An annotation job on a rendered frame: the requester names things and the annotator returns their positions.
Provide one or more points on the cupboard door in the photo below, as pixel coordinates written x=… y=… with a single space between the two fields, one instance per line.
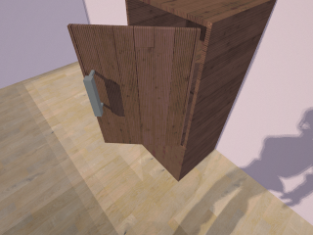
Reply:
x=143 y=76

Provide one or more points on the handle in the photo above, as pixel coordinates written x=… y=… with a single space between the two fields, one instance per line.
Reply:
x=93 y=95

